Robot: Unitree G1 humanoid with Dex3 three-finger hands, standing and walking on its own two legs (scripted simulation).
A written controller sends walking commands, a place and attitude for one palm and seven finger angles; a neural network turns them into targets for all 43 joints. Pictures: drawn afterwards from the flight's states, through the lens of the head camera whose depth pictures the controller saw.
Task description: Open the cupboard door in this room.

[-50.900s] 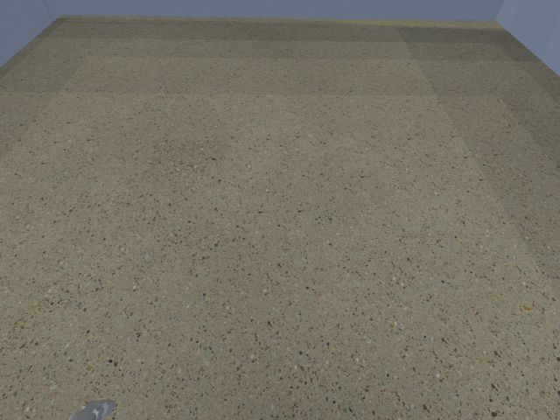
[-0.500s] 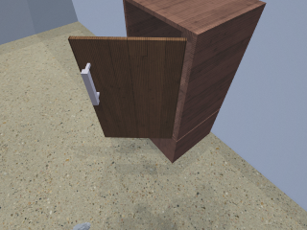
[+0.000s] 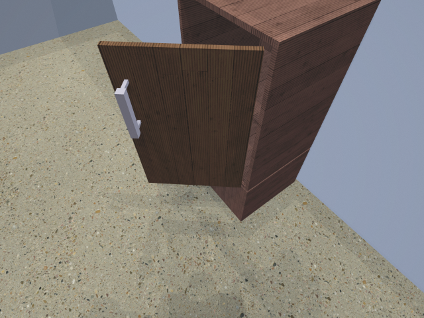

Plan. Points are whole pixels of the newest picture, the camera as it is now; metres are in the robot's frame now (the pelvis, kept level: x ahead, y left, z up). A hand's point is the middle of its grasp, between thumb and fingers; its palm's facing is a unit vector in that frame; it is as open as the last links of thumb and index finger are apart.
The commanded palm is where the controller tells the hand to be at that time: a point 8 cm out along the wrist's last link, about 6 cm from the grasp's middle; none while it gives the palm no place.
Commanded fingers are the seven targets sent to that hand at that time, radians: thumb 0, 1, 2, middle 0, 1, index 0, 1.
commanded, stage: come to a stop and stand still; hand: left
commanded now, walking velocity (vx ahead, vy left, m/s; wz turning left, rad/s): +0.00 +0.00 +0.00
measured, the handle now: (130, 110) +0.61 +0.26 -0.01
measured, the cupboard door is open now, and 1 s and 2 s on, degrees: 50 50 50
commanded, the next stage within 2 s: look again from close up in 0.38 s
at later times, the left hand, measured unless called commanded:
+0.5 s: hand out of the picture +0.00 +0.17 -0.16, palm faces +0.00 -0.98 -0.21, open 7.3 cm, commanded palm none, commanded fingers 0.00 0.90 0.90 -0.20 -0.30 -0.20 -0.30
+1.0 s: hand out of the picture -0.03 +0.16 -0.17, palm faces +0.01 -0.99 -0.15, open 7.3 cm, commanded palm none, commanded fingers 0.00 0.90 0.90 -0.20 -0.30 -0.20 -0.30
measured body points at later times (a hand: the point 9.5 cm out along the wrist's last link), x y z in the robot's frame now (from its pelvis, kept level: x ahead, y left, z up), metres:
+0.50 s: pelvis -0.02 -0.01 +0.01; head -0.03 -0.01 +0.46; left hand +0.00 +0.22 -0.14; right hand -0.03 -0.24 -0.15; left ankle -0.01 +0.11 -0.73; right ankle -0.01 -0.12 -0.73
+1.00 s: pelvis -0.02 +0.00 +0.01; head -0.02 +0.00 +0.46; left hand -0.03 +0.21 -0.15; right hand -0.03 -0.20 -0.15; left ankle -0.01 +0.11 -0.73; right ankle -0.01 -0.12 -0.73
